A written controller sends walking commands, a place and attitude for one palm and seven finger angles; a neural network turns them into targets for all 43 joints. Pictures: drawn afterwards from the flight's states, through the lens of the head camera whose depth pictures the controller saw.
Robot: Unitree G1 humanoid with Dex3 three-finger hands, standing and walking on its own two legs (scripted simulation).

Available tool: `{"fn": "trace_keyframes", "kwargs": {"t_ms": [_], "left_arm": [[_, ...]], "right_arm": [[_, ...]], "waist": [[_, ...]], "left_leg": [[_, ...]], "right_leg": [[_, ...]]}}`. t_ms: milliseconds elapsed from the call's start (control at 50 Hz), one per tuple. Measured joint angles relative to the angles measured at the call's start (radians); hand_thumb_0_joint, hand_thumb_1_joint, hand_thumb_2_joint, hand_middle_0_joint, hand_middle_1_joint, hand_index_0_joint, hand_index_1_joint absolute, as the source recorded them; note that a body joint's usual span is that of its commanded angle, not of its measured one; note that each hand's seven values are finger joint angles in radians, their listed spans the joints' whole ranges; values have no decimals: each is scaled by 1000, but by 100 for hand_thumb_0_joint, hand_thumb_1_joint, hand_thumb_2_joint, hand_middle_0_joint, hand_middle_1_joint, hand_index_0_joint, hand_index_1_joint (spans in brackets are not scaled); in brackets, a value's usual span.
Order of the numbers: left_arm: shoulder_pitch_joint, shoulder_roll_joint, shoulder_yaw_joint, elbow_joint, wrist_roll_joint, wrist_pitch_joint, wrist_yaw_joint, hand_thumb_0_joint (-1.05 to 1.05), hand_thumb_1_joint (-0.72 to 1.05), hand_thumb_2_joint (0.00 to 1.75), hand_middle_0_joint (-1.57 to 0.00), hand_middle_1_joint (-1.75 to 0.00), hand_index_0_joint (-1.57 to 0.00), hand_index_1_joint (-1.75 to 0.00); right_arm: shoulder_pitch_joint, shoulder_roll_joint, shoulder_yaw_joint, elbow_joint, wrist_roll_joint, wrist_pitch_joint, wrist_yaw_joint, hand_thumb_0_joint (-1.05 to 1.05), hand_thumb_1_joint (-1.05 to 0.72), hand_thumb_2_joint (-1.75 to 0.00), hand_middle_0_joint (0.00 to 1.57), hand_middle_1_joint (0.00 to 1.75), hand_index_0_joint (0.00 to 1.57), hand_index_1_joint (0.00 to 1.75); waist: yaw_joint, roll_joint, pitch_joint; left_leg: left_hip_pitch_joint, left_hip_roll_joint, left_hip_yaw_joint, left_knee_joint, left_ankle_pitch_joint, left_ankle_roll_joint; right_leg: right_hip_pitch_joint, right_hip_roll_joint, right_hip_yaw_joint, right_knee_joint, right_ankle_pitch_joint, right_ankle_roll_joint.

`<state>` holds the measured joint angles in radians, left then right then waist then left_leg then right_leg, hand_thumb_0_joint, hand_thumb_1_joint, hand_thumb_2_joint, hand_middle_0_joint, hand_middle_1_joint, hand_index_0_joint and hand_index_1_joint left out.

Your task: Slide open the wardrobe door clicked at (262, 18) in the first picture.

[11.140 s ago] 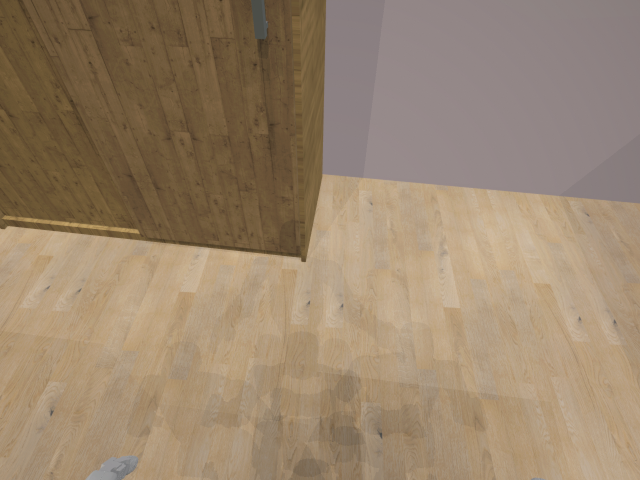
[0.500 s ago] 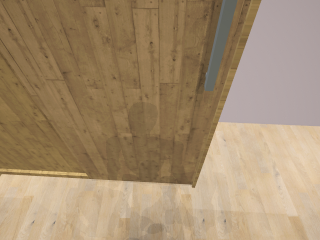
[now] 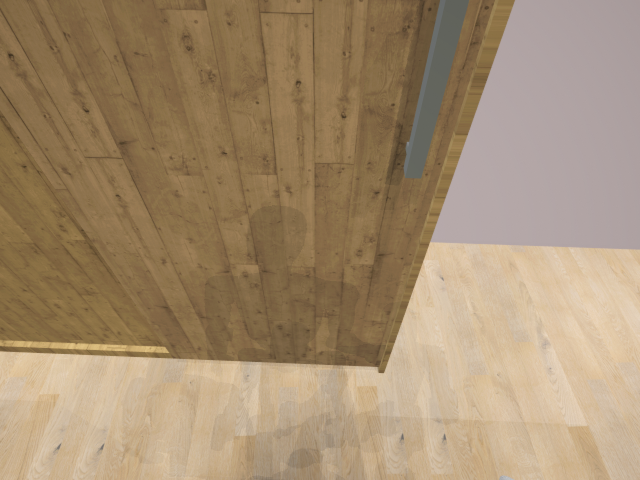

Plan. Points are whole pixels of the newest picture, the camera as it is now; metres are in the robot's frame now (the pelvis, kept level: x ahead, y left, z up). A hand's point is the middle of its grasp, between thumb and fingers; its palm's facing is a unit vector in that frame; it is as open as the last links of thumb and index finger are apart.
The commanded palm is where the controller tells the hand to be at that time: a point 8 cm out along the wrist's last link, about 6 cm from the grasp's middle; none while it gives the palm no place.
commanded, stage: raise the hand with hooked fingers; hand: right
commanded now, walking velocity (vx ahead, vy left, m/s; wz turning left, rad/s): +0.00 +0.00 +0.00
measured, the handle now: (431, 75) +0.52 -0.12 +0.25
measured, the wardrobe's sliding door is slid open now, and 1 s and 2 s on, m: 0.00 0.00 0.00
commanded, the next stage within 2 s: none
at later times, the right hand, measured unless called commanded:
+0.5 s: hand (558, 465) +0.15 -0.22 +0.04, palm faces +0.20 +0.98 -0.05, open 9.6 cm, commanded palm +0.13 -0.27 +0.04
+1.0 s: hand (602, 372) +0.21 -0.26 +0.11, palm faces +0.08 +0.99 -0.07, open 12.5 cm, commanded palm +0.18 -0.31 +0.14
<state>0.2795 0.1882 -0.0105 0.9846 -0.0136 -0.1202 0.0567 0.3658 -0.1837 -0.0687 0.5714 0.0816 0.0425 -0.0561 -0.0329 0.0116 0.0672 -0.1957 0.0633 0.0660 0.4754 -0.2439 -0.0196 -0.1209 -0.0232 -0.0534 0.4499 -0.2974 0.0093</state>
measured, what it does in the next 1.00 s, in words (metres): stands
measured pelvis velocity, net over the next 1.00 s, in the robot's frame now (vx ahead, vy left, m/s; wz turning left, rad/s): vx -0.01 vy -0.01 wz -0.03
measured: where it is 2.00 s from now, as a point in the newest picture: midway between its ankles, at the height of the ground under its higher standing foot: outside the picture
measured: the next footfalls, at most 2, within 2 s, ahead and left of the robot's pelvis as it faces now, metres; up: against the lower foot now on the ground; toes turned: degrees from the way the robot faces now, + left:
none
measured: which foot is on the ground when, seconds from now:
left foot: down 0.00-1.00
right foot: down 0.00-1.00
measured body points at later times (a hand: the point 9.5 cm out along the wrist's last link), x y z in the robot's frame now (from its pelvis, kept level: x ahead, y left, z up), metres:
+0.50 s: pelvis -0.03 +0.01 -0.04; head +0.00 +0.00 +0.41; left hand +0.19 +0.25 -0.09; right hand +0.13 -0.28 +0.05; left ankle +0.00 +0.13 -0.74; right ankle -0.03 -0.12 -0.74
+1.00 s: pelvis -0.01 -0.01 -0.01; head -0.01 +0.00 +0.44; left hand +0.18 +0.22 -0.08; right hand +0.20 -0.31 +0.11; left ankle +0.00 +0.13 -0.74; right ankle -0.03 -0.12 -0.74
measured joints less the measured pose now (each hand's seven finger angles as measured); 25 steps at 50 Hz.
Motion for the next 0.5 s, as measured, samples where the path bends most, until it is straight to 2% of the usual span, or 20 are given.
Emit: {"fn": "trace_keyframes", "kwargs": {"t_ms": [40,60,100,140,180,220,260,300,360,440,500], "left_arm": [[19,6,7,-57,-13,-72,10,1,91,89,-20,-29,-20,-30],[20,10,13,-88,-14,-95,9,1,91,89,-20,-29,-20,-30],[3,16,27,-148,-9,-129,5,1,91,89,-20,-29,-20,-30],[-32,14,36,-203,-2,-145,-8,1,91,89,-20,-30,-20,-30],[-71,10,43,-264,-1,-147,-27,1,91,89,-20,-30,-20,-30],[-101,18,47,-331,-6,-143,-41,1,91,89,-20,-30,-20,-30],[-116,36,51,-391,-15,-137,-41,1,91,89,-20,-30,-20,-30],[-115,59,60,-440,-20,-131,-29,1,91,89,-20,-30,-20,-30],[-96,89,78,-473,-19,-139,-7,1,91,89,-20,-30,-20,-30],[-68,104,68,-435,-14,-166,18,1,91,90,-20,-29,-19,-30],[-70,93,33,-391,-20,-183,27,1,91,90,-20,-29,-19,-30]], "right_arm": [[39,3,-8,-245,39,-59,-37,1,-89,-89,21,31,20,31],[35,7,-16,-335,55,-84,-38,1,-88,-89,21,32,20,31],[4,15,-42,-443,75,-175,-8,1,-86,-88,21,33,20,33],[-23,14,-79,-475,103,-309,61,1,-82,-86,21,35,20,35],[-31,7,-110,-466,141,-436,169,0,-79,-85,21,37,20,37],[-20,-6,-131,-427,172,-510,299,0,-75,-83,21,40,21,40],[16,-24,-149,-394,191,-506,396,0,-70,-81,22,43,21,43],[68,-35,-168,-385,213,-463,441,0,-66,-80,22,46,22,46],[137,-34,-206,-425,236,-437,418,0,-59,-77,23,50,23,50],[143,-31,-229,-561,245,-511,347,1,-49,-73,24,56,23,56],[60,-37,-205,-619,251,-540,371,1,-42,-70,23,60,23,60]], "waist": [[8,-9,-31],[17,-19,-47],[34,-38,-84],[46,-38,-127],[51,-24,-147],[51,-9,-141],[43,7,-137],[28,19,-132],[0,22,-118],[-34,10,-107],[-33,-16,-99]], "left_leg": [[-19,11,3,32,-18,-2],[-29,14,9,44,-25,-4],[-65,14,15,75,-35,-4],[-140,11,6,135,-52,0],[-219,4,-6,209,-77,8],[-274,-3,-12,270,-98,14],[-322,-8,-15,320,-115,19],[-353,-11,-10,352,-128,22],[-364,-12,13,371,-141,25],[-351,-11,53,376,-150,25],[-331,-8,73,370,-150,21]], "right_leg": [[-16,9,5,16,-4,0],[-32,10,12,33,-9,0],[-75,7,19,77,-24,0],[-146,1,13,137,-46,4],[-216,-9,4,209,-73,10],[-269,-19,1,274,-99,16],[-316,-26,1,326,-119,22],[-353,-31,9,364,-133,23],[-384,-35,33,405,-150,22],[-405,-35,75,446,-165,21],[-404,-32,96,461,-170,18]]}}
